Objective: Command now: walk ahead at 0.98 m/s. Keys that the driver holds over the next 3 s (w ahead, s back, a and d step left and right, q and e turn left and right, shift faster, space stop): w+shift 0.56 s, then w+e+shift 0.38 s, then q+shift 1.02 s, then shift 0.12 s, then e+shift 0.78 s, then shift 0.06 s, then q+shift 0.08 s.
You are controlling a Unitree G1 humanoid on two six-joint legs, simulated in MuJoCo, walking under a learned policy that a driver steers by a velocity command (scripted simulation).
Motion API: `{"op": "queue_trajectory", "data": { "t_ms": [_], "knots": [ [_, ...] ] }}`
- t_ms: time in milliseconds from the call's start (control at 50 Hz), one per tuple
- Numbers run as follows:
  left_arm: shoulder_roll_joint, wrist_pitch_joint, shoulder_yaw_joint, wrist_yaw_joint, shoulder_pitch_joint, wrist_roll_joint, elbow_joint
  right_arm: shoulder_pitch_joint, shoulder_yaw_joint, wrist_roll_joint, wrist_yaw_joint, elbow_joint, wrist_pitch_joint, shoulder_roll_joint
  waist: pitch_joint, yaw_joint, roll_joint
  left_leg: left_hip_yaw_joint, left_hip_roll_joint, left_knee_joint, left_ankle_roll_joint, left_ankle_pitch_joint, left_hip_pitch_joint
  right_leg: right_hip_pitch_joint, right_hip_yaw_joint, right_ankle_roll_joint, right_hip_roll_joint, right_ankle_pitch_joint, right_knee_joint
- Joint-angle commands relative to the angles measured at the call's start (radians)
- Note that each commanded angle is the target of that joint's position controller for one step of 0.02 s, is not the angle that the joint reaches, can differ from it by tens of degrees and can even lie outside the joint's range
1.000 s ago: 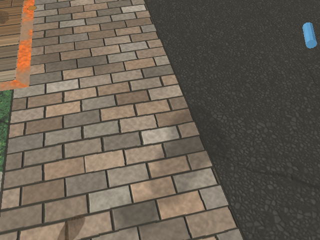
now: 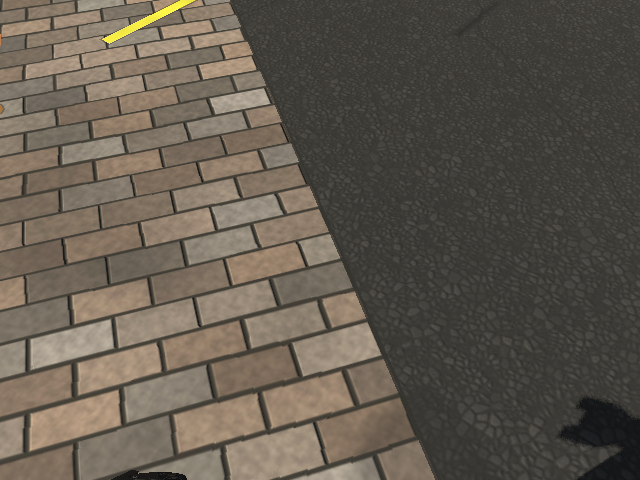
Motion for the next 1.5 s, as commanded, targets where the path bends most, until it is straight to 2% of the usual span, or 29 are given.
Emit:
{"op": "queue_trajectory", "data": {
  "t_ms": [20, 80, 120, 140, 160, 180, 200, 240, 300, 400, 520, 580, 600, 620, 640, 660, 700, 740, 820, 960, 1040, 1060, 1080, 1100, 1120, 1160, 1260, 1420, 1500],
  "knots": [
    [0.035, -0.009, -0.008, -0.001, -0.125, -0.013, -0.078, -0.015, -0.012, 0.006, -0.013, -0.055, -0.026, -0.142, 0.161, 0.035, 0.037, -0.065, 0.253, -0.166, 0.057, 0.689, -0.194, 0.221, -0.073, -0.026, 0.071, 0.097, -0.179],
    [0.09, -0.01, 0.008, 0.019, -0.065, -0.009, -0.072, 0.004, -0.017, -0.019, -0.034, -0.042, -0.006, -0.203, 0.043, 0.083, 0.118, -0.039, 0.292, 0.068, 0.027, 1.275, 0.047, 0.319, -0.11, -0.06, 0.185, -0.079, -0.228],
    [0.162, -0.01, 0.042, 0.045, 0.253, -0.012, 0.018, -0.038, -0.031, -0.046, -0.053, -0.041, 0.025, -0.248, -0.129, 0.236, 0.161, -0.034, 0.316, 0.476, 0.029, 1.354, 0.048, 0.616, -0.069, -0.095, 0.216, -0.212, -0.252],
    [0.206, -0.006, 0.064, 0.063, 0.443, 0.003, 0.072, -0.088, -0.033, -0.048, -0.053, -0.056, 0.031, -0.24, -0.208, 0.326, 0.144, -0.021, 0.284, 0.764, 0.036, 1.145, -0.12, 0.858, -0.005, -0.122, 0.144, -0.29, -0.256],
    [0.289, -0.003, 0.089, 0.077, 0.536, 0.031, 0.087, -0.062, -0.007, -0.031, -0.034, -0.097, 0.022, -0.105, -0.304, 0.279, -0.062, -0.023, 0.157, 1.168, 0.036, 0.422, -0.462, 1.126, 0.334, -0.178, -0.121, -0.568, -0.228],
    [0.279, -0.002, 0.095, 0.055, 0.492, 0.029, 0.092, 0.027, 0.0, 0.029, -0.014, -0.119, 0.0, -0.07, -0.403, 0.181, -0.252, -0.159, 0.018, 1.414, 0.026, -0.148, -0.778, 1.278, 0.895, -0.288, -0.277, -0.727, -0.449],
    [0.207, -0.008, 0.088, 0.042, 0.388, 0.012, 0.091, -0.117, -0.01, 0.019, -0.026, -0.149, -0.003, -0.14, -0.226, 0.171, -0.094, -0.184, 0.114, 1.382, 0.057, -0.029, -0.884, 1.151, 0.773, -0.238, -0.212, -0.725, -0.515],
    [0.096, -0.027, 0.062, 0.036, 0.31, 0.013, 0.11, -0.234, -0.005, -0.001, -0.017, -0.177, 0.0, -0.118, -0.041, 0.11, 0.078, -0.174, 0.183, 1.255, 0.055, 0.062, -0.832, 0.841, 0.518, -0.184, -0.146, -0.519, -0.568],
    [0.057, -0.05, 0.04, 0.048, 0.334, -0.007, 0.157, -0.238, 0.012, -0.045, 0.017, -0.201, 0.043, -0.053, 0.048, 0.023, 0.02, -0.163, 0.244, 1.142, 0.01, 0.06, -0.775, 0.618, 0.349, -0.136, -0.06, -0.458, -0.647],
    [0.088, -0.077, 0.036, 0.034, 0.408, -0.031, 0.171, -0.538, 0.03, -0.045, 0.037, -0.321, 0.045, -0.078, 0.164, 0.064, 0.031, -0.015, 0.247, 0.74, -0.026, 0.348, -0.796, 0.521, 0.105, -0.1, 0.06, -0.044, -0.739],
    [0.193, -0.076, 0.043, 0.054, 0.506, -0.029, 0.2, -0.635, 0.029, -0.029, 0.03, -0.356, 0.036, -0.128, 0.087, 0.086, -0.044, 0.076, 0.111, 0.406, 0.039, 0.446, -0.616, 0.872, 0.04, -0.053, -0.021, 0.627, -0.697],
    [0.251, -0.033, 0.055, 0.084, 0.463, 0.007, 0.203, -0.252, -0.017, -0.03, -0.009, -0.25, 0.04, -0.221, -0.143, -0.115, -0.113, 0.021, 0.051, 0.394, 0.08, 0.23, -0.228, 0.902, 0.042, -0.036, -0.058, 0.843, -0.166],
    [0.223, -0.028, 0.051, 0.086, 0.432, 0.014, 0.188, -0.061, -0.041, -0.043, -0.029, -0.202, 0.045, -0.274, -0.23, -0.195, -0.093, -0.086, 0.158, 0.428, 0.096, 0.094, 0.013, 0.715, 0.048, -0.041, -0.02, 0.587, 0.135],
    [0.017, -0.031, 0.01, 0.064, 0.581, -0.018, 0.148, -0.035, -0.067, -0.087, -0.036, -0.202, 0.038, -0.373, -0.378, -0.047, 0.234, -0.548, 0.505, 0.411, 0.175, -0.1, 0.342, 0.321, 0.061, -0.024, 0.131, -0.4, 0.577],
    [0.095, -0.044, 0.021, 0.068, 0.581, -0.067, 0.149, -0.058, -0.068, -0.064, -0.012, -0.207, 0.042, -0.311, -0.481, -0.057, 0.223, -0.911, 0.565, 0.176, 0.207, -0.324, 0.376, 0.158, 0.163, -0.042, 0.18, -0.552, 0.743],
    [0.143, -0.041, 0.032, 0.077, 0.416, -0.06, 0.113, -0.178, -0.058, -0.058, -0.009, -0.207, 0.034, -0.243, -0.238, -0.031, 0.1, -0.709, 0.501, 0.12, 0.152, -0.323, 0.181, 0.077, 0.155, -0.052, 0.098, -0.404, 0.705],
    [0.113, -0.028, 0.028, 0.06, 0.336, -0.04, 0.104, -0.246, -0.038, -0.057, -0.003, -0.186, 0.014, -0.151, -0.053, 0.019, -0.006, -0.439, 0.436, 0.066, 0.091, -0.066, -0.116, 0.145, 0.155, -0.052, 0.032, -0.321, 0.592],
    [0.062, 0.011, 0.024, 0.036, 0.354, -0.01, 0.094, -0.221, -0.02, -0.038, -0.006, -0.142, 0.002, -0.095, 0.001, 0.078, 0.046, -0.262, 0.38, 0.026, 0.03, 0.028, -0.259, 0.209, 0.152, -0.04, -0.003, -0.306, 0.549],
    [0.032, 0.047, 0.016, 0.012, 0.19, -0.013, 0.005, -0.205, -0.02, -0.011, -0.001, -0.115, -0.02, -0.101, 0.09, 0.095, 0.071, 0.016, 0.306, -0.033, -0.068, 0.31, -0.322, 0.106, 0.074, -0.018, -0.017, -0.181, 0.447],
    [0.056, 0.025, -0.004, -0.011, 0.004, -0.001, -0.071, -0.098, -0.008, -0.006, -0.047, -0.09, -0.017, -0.162, 0.131, 0.091, 0.064, 0.218, 0.273, 0.055, -0.12, 1.147, -0.183, 0.259, -0.153, -0.075, 0.148, 0.029, -0.055],
    [0.158, 0.008, 0.037, 0.025, 0.513, 0.032, 0.122, -0.172, -0.016, 0.005, -0.074, -0.093, 0.014, -0.248, -0.069, 0.327, 0.125, 0.149, 0.314, 0.693, -0.053, 1.205, -0.232, 0.813, 0.009, -0.134, 0.186, 0.052, -0.29],
    [0.217, 0.004, 0.056, 0.041, 0.527, 0.034, 0.141, -0.176, -0.015, 0.011, -0.063, -0.096, 0.027, -0.191, -0.11, 0.297, 0.0, 0.151, 0.144, 1.12, -0.036, 0.281, -0.358, 0.939, 0.132, -0.167, 0.025, 0.322, -0.3],
    [0.27, -0.022, 0.046, 0.05, 0.421, 0.012, 0.046, 0.037, 0.029, 0.029, -0.034, -0.096, 0.005, -0.063, -0.388, 0.162, -0.23, -0.208, 0.035, 1.497, -0.039, -0.369, -0.677, 1.329, 0.546, -0.296, -0.283, 0.947, -0.094],
    [0.239, -0.019, 0.058, 0.04, 0.419, 0.007, 0.049, 0.023, -0.002, 0.075, -0.017, -0.078, -0.008, -0.164, -0.535, 0.214, -0.079, -0.371, 0.048, 1.511, -0.028, -0.327, -0.675, 1.26, 0.576, -0.374, -0.326, 0.783, -0.243],
    [0.222, -0.028, 0.054, 0.03, 0.328, -0.009, 0.037, -0.088, -0.026, 0.098, -0.02, -0.12, 0.0, -0.209, -0.321, 0.164, 0.027, -0.307, 0.102, 1.414, -0.041, -0.253, -0.709, 1.055, 0.469, -0.341, -0.289, 0.529, -0.34],
    [0.108, -0.047, 0.023, 0.028, 0.136, -0.034, 0.02, -0.183, -0.035, 0.066, -0.047, -0.119, 0.044, -0.156, -0.051, 0.062, 0.14, -0.207, 0.189, 1.27, -0.087, -0.147, -0.67, 0.674, 0.27, -0.226, -0.207, 0.359, -0.478],
    [0.139, -0.035, 0.034, 0.064, 0.072, 0.004, 0.017, -0.169, -0.047, 0.039, -0.054, -0.165, 0.115, -0.097, -0.01, -0.003, -0.022, -0.133, 0.24, 1.082, -0.142, 0.04, -0.632, 0.471, -0.033, -0.135, -0.098, 0.409, -0.542],
    [0.184, 0.06, 0.052, 0.125, 0.046, -0.031, -0.01, -0.362, -0.047, 0.017, 0.001, -0.29, 0.112, -0.123, -0.079, 0.074, -0.061, 0.008, 0.204, 0.616, -0.1, 0.252, -0.706, 0.761, -0.165, -0.098, -0.136, 0.298, -0.405],
    [0.192, 0.083, 0.061, 0.125, -0.016, -0.066, -0.035, -0.229, -0.08, 0.021, 0.02, -0.306, 0.111, -0.189, -0.109, -0.012, -0.082, 0.073, 0.108, 0.465, 0.0, 0.157, -0.533, 0.771, -0.188, -0.022, -0.152, 0.48, -0.14]
  ]
}}
Next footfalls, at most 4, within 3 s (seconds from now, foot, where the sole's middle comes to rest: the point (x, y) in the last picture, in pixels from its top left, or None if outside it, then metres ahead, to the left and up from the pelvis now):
0.14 right None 0.35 -0.08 -0.77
0.60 left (272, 345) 0.81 0.09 -0.77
1.06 right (337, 215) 1.22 -0.09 -0.77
1.52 left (277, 170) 1.41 0.07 -0.77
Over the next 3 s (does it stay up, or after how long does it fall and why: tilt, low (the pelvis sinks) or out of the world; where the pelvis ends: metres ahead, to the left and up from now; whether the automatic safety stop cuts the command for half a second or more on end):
stays up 1.40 -0.09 0.01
